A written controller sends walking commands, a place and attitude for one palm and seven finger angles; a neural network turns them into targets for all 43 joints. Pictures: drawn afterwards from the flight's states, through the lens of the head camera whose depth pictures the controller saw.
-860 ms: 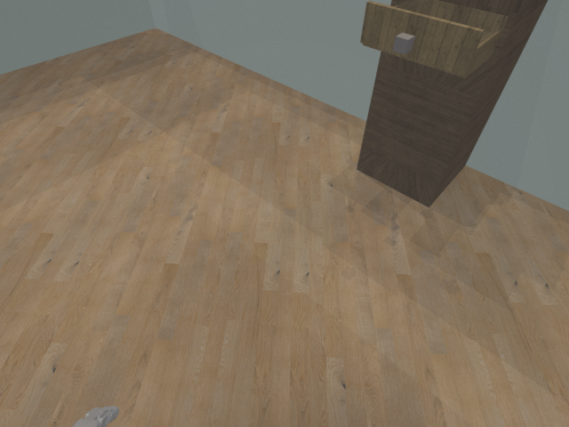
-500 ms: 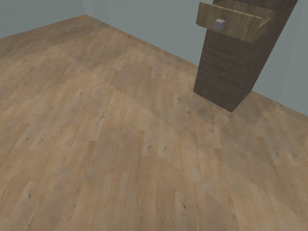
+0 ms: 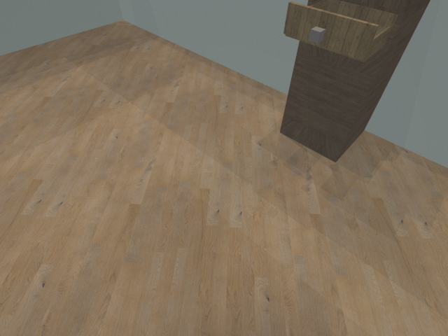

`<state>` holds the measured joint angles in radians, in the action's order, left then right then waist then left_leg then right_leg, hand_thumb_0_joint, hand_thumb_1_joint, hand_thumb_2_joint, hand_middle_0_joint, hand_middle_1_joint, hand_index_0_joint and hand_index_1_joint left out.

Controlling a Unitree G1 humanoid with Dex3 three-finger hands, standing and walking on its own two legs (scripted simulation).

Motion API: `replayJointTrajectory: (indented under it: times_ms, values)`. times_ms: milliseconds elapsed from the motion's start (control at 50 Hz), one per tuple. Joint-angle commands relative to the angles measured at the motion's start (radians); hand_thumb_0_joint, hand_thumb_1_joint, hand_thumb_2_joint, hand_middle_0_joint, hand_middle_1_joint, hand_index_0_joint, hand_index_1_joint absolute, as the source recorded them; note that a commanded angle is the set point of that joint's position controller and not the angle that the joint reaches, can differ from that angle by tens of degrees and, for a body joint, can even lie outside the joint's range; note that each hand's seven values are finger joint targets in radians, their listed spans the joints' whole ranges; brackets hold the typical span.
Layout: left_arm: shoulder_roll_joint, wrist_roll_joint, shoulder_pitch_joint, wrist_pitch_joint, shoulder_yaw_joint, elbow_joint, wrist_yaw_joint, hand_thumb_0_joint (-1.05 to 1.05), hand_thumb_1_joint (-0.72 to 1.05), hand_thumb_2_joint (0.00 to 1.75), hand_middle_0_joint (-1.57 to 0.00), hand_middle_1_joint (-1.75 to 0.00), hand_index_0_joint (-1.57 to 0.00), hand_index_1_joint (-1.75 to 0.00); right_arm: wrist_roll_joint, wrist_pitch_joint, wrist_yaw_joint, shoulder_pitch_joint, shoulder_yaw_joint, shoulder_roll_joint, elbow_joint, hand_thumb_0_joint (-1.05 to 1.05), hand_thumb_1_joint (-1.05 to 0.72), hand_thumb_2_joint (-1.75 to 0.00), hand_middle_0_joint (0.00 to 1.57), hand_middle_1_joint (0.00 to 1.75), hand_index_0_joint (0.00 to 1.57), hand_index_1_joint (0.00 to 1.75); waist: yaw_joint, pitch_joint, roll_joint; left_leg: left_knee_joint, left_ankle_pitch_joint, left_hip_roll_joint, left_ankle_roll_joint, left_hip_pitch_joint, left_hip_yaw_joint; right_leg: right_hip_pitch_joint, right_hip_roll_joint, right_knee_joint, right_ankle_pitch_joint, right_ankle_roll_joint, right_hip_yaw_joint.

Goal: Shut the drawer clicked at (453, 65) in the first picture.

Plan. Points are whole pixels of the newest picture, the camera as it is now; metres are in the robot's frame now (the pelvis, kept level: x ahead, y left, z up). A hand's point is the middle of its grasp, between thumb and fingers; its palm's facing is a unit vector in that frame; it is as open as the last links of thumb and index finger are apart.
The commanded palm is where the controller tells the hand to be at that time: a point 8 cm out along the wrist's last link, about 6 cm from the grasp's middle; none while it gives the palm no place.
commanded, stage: look at it before walking up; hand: left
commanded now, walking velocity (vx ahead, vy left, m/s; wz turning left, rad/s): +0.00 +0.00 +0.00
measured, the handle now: (319, 33) +1.23 -0.32 +0.04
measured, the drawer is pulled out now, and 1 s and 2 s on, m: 0.23 0.23 0.23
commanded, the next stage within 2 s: walk to a spot facing it in 0.58 s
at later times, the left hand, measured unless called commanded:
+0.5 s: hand out of the picture +0.08 +0.25 -0.15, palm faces -0.02 -0.94 -0.34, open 7.4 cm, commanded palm none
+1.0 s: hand out of the picture +0.05 +0.21 -0.19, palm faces +0.01 -0.98 -0.18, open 7.4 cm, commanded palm none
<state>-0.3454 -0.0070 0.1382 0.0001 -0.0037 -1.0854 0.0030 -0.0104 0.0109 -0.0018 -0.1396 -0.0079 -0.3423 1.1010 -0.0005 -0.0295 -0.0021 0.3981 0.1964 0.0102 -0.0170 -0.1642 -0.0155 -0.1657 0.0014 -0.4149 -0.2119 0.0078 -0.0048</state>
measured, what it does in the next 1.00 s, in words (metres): shifts its weight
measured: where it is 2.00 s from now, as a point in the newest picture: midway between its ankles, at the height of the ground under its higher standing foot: (233, 290)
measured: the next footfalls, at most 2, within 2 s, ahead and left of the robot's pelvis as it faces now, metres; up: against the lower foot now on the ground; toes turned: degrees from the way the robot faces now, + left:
right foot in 1.38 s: +0.37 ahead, -0.13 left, +0.00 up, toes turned -14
left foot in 1.90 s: +0.59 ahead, +0.08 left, +0.00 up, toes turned +8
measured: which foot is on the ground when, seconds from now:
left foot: down 0.00-1.00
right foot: down 0.00-0.98, up 1.00-1.00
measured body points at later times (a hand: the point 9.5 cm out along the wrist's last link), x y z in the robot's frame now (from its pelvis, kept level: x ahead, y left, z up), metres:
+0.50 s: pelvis +0.01 +0.00 +0.00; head +0.01 +0.00 +0.45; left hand +0.08 +0.30 -0.13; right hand +0.09 -0.30 -0.13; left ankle +0.01 +0.13 -0.74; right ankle +0.01 -0.11 -0.74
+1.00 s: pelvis +0.07 +0.02 -0.01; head +0.06 +0.04 +0.44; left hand +0.05 +0.27 -0.18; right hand +0.07 -0.24 -0.15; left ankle +0.02 +0.13 -0.74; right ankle +0.01 -0.11 -0.74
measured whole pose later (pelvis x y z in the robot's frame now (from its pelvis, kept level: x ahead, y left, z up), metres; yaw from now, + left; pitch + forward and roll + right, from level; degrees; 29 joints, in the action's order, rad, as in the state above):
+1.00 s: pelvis +0.07 +0.02 -0.01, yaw -2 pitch -1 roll -1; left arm -0.23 -0.01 0.35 0.01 0.02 -1.11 0.01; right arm -0.02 0.02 0.00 -0.30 -0.01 -0.22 1.12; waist -0.02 0.03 -0.04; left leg 0.56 0.38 0.03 0.01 -0.16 0.07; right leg -0.16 0.00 -0.57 -0.39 0.02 0.02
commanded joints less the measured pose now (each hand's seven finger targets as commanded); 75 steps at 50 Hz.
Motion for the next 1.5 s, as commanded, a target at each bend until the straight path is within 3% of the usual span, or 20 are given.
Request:
replayJointTrajectory:
  times_ms: [0,660,700,760,820,860,900,940,960,980,1040,1180,1240,1280,1320,1340,1360,1380,1420,1480]
  values:
    - [-0.204,-0.003,-0.045,-0.024,0.038,0.064,-0.011,0.0,0.9,0.9,-0.2,-0.3,-0.2,-0.3,-0.001,0.023,-0.009,0.059,0.045,-0.203,-0.059,0.0,-0.9,-0.9,0.2,0.3,0.2,0.3,-0.001,0.04,0.003,-0.079,-0.051,0.101,0.045,-0.002,-0.092,-0.014,-0.122,0.102,0.008,0.026,0.117]
    - [-0.205,-0.003,-0.042,-0.029,0.038,0.058,-0.013,0.0,0.9,0.9,-0.2,-0.3,-0.2,-0.3,0.003,0.023,-0.011,0.076,0.042,-0.204,-0.055,0.0,-0.9,-0.9,0.2,0.3,0.2,0.3,-0.002,0.078,-0.007,-0.077,-0.155,0.109,0.04,0.054,-0.079,0.034,-0.128,0.097,0.164,0.026,0.111]
    - [-0.077,-0.003,0.034,-0.009,0.01,0.025,-0.018,0.0,0.9,0.9,-0.2,-0.3,-0.2,-0.3,-0.006,0.005,-0.005,0.01,0.01,-0.07,-0.023,0.0,-0.9,-0.9,0.2,0.3,0.2,0.3,-0.004,0.088,-0.009,-0.057,-0.025,0.098,0.019,0.049,-0.049,0.032,-0.118,0.097,-0.013,0.01,0.108]
    - [-0.1,-0.013,0.084,0.005,0.024,0.023,-0.004,0.0,0.9,0.9,-0.2,-0.3,-0.2,-0.3,-0.015,-0.008,0.002,-0.026,0.016,-0.061,-0.026,0.0,-0.9,-0.9,0.2,0.3,0.2,0.3,-0.015,-0.021,-0.069,-0.012,0.265,0.054,0.02,-0.086,-0.018,-0.026,-0.126,0.151,-0.356,0.039,0.184]
    - [-0.127,-0.014,0.149,0.003,0.046,0.029,0.0,0.0,0.9,0.9,-0.2,-0.3,-0.2,-0.3,-0.016,-0.003,0.003,-0.044,0.022,-0.043,-0.046,0.0,-0.9,-0.9,0.2,0.3,0.2,0.3,-0.026,-0.072,-0.158,0.15,0.274,0.02,0.016,-0.19,0.054,-0.021,-0.196,0.218,-0.488,0.102,0.301]
    - [-0.121,-0.012,0.171,-0.009,0.057,0.036,-0.002,0.0,0.9,0.9,-0.2,-0.3,-0.2,-0.3,-0.014,0.011,0.004,-0.059,0.028,-0.025,-0.057,0.0,-0.9,-0.9,0.2,0.3,0.2,0.3,-0.019,-0.094,-0.138,0.194,0.225,0.034,0.019,-0.207,0.07,-0.018,-0.233,0.216,-0.417,0.142,0.335]
    - [-0.092,-0.009,0.171,-0.019,0.06,0.042,-0.002,0.0,0.9,0.9,-0.2,-0.3,-0.2,-0.3,-0.009,0.025,0.003,-0.107,0.03,-0.008,-0.051,0.0,-0.9,-0.9,0.2,0.3,0.2,0.3,0.006,-0.089,-0.099,0.119,0.186,0.047,0.026,-0.12,0.078,-0.061,-0.212,0.141,-0.272,0.143,0.274]
    - [-0.03,-0.008,0.134,-0.02,0.053,0.06,0.003,0.0,0.9,0.9,-0.2,-0.3,-0.2,-0.3,-0.009,0.039,-0.002,-0.241,0.04,-0.024,-0.01,0.0,-0.9,-0.9,0.2,0.3,0.2,0.3,0.062,-0.088,0.057,-0.031,0.169,0.113,0.064,0.09,-0.033,-0.227,-0.087,-0.078,-0.186,0.086,0.117]
    - [0.028,-0.008,0.098,-0.022,0.045,0.084,0.008,0.0,0.9,0.9,-0.2,-0.3,-0.2,-0.3,-0.019,0.045,-0.007,-0.357,0.062,-0.09,0.028,0.0,-0.9,-0.9,0.2,0.3,0.2,0.3,0.1,-0.084,0.273,-0.15,0.192,0.287,0.138,0.199,-0.276,-0.392,0.021,-0.363,-0.215,0.038,-0.035]
    - [0.037,-0.015,0.014,-0.034,0.04,0.126,0.002,0.0,0.9,0.9,-0.2,-0.3,-0.2,-0.3,-0.02,0.048,-0.018,-0.443,0.068,-0.092,0.049,0.0,-0.9,-0.9,0.2,0.3,0.2,0.3,0.125,-0.15,0.291,-0.226,0.086,0.385,0.194,0.237,-0.403,-0.547,0.018,-0.536,-0.341,0.025,-0.035]
    - [0.053,-0.017,0.022,-0.046,0.053,0.109,0.011,0.0,0.9,0.9,-0.2,-0.3,-0.2,-0.3,-0.012,0.067,-0.033,-0.424,0.046,0.001,0.042,0.0,-0.9,-0.9,0.2,0.3,0.2,0.3,0.079,-0.153,0.099,-0.161,-0.295,0.373,0.223,0.266,-0.26,-0.609,-0.084,-0.7,-0.232,0.02,0.02]
    - [0.143,-0.013,-0.044,-0.024,0.044,0.137,0.039,0.0,0.9,0.9,-0.2,-0.3,-0.2,-0.3,-0.009,0.088,-0.043,-0.417,0.041,0.075,0.06,0.0,-0.9,-0.9,0.2,0.3,0.2,0.3,0.035,-0.16,0.145,-0.228,-0.357,0.223,0.148,0.166,0.043,-0.486,-0.083,-0.437,-0.008,0.005,-0.116]
    - [0.151,-0.009,-0.071,-0.029,0.045,0.142,0.036,0.0,0.9,0.9,-0.2,-0.3,-0.2,-0.3,-0.01,0.084,-0.043,-0.437,0.046,0.066,0.084,0.0,-0.9,-0.9,0.2,0.3,0.2,0.3,0.035,-0.143,0.152,-0.198,-0.52,0.23,0.146,0.152,0.082,-0.342,-0.037,-0.294,0.02,0.034,-0.16]
    - [0.132,-0.012,0.026,-0.035,0.055,0.113,0.029,0.0,0.9,0.9,-0.2,-0.3,-0.2,-0.3,-0.005,0.082,-0.044,-0.419,0.055,0.038,0.087,0.0,-0.9,-0.9,0.2,0.3,0.2,0.3,-0.016,-0.07,0.146,-0.072,-0.745,0.247,0.139,0.187,0.114,-0.21,-0.002,-0.255,0.026,0.066,-0.168]
    - [0.08,-0.021,0.262,-0.048,0.076,0.044,0.018,0.0,0.9,0.9,-0.2,-0.3,-0.2,-0.3,0.0,0.079,-0.04,-0.385,0.064,0.021,0.079,0.0,-0.9,-0.9,0.2,0.3,0.2,0.3,-0.123,0.067,0.117,0.225,-0.746,0.214,0.092,0.135,0.146,0.082,0.017,-0.144,0.081,0.09,-0.157]
    - [-0.005,-0.032,0.39,-0.063,0.101,0.006,0.006,0.0,0.9,0.9,-0.2,-0.3,-0.2,-0.3,0.007,0.078,-0.027,-0.405,0.058,0.063,0.071,0.0,-0.9,-0.9,0.2,0.3,0.2,0.3,-0.171,0.157,-0.017,0.511,-0.432,0.164,0.059,-0.097,0.152,0.349,-0.139,-0.115,0.056,0.139,0.02]
    - [-0.103,-0.025,0.459,-0.067,0.124,-0.008,-0.008,0.0,0.9,0.9,-0.2,-0.3,-0.2,-0.3,0.016,0.081,-0.024,-0.478,0.049,0.135,0.048,0.0,-0.9,-0.9,0.2,0.3,0.2,0.3,-0.146,0.304,-0.262,0.879,0.312,0.004,0.021,-0.335,0.133,0.509,-0.437,-0.001,0.062,0.251,0.497]
    - [-0.116,-0.002,0.42,-0.06,0.126,-0.004,-0.01,0.0,0.9,0.9,-0.2,-0.3,-0.2,-0.3,0.017,0.074,-0.024,-0.392,0.053,0.118,0.024,0.0,-0.9,-0.9,0.2,0.3,0.2,0.3,-0.146,0.245,-0.165,1.023,0.347,0.032,0.055,-0.386,0.01,0.397,-0.469,0.13,-0.067,0.27,0.582]
    - [-0.015,0.0,0.228,-0.056,0.1,0.04,-0.014,0.0,0.9,0.9,-0.2,-0.3,-0.2,-0.3,0.007,0.064,-0.014,-0.289,0.065,0.13,0.009,0.0,-0.9,-0.9,0.2,0.3,0.2,0.3,-0.076,0.007,-0.027,1.026,0.169,0.124,0.062,-0.415,-0.001,0.075,-0.413,0.205,-0.236,0.203,0.412]
    - [0.082,-0.014,0.135,-0.074,0.064,0.055,-0.016,0.0,0.9,0.9,-0.2,-0.3,-0.2,-0.3,-0.015,0.022,-0.009,-0.327,0.057,0.185,0.021,0.0,-0.9,-0.9,0.2,0.3,0.2,0.3,0.025,-0.067,-0.009,0.9,0.091,0.156,0.038,-0.321,0.009,-0.19,-0.32,0.236,-0.115,0.152,0.166]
